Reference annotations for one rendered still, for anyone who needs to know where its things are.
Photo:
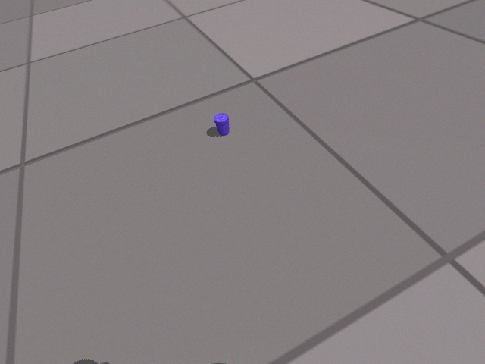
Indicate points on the cup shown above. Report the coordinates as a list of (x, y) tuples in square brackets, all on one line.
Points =
[(222, 123)]

